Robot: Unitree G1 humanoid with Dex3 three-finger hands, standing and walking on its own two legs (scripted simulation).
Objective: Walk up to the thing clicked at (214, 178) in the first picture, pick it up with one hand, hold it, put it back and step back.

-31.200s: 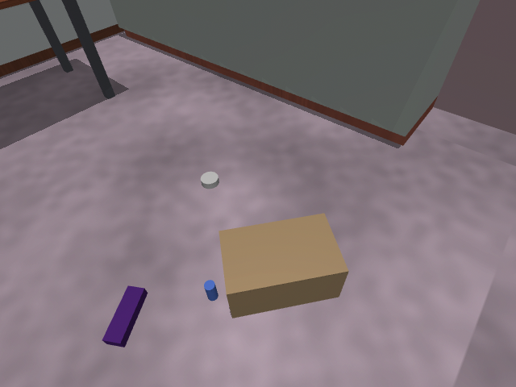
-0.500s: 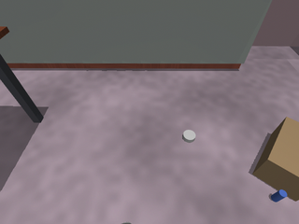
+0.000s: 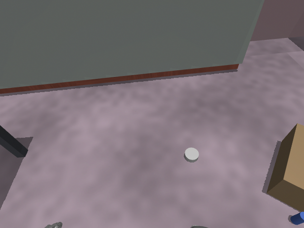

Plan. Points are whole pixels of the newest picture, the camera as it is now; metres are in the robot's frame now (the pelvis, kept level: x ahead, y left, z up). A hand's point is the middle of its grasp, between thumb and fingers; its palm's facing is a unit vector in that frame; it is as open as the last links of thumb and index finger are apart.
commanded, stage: walk up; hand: right
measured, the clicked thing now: (191, 154) +0.70 -0.22 -0.73
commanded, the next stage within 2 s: none
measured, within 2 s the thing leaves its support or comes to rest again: neither
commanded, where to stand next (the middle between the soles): +0.31 +0.01 m, yaw +1 degrees
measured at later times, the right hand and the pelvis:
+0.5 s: hand (243, 194) +0.23 -0.23 -0.10, palm faces -0.03 +0.90 -0.44, open 7.4 cm; pelvis +0.16 +0.05 +0.01, yaw +1 degrees
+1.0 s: hand (234, 171) +0.32 -0.25 -0.15, palm faces -0.07 +0.92 -0.39, open 7.4 cm; pelvis +0.26 +0.02 +0.00, yaw +2 degrees
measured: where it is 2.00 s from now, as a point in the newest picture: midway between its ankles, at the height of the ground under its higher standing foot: (160, 219)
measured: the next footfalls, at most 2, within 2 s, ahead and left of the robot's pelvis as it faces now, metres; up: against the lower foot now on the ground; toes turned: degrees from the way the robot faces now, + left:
left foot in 0.32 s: +0.25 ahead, +0.17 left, +0.00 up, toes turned +6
right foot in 0.72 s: +0.35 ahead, -0.10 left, +0.00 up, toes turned +0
